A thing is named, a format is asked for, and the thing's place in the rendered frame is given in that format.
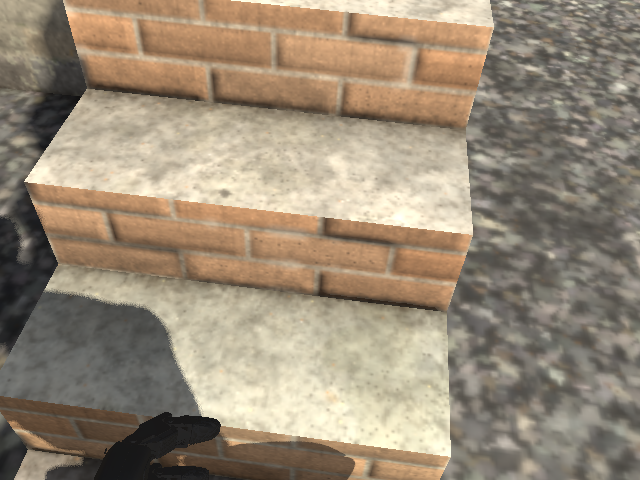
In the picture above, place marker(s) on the robot left hand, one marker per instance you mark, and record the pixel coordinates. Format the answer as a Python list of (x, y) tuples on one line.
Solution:
[(130, 459)]

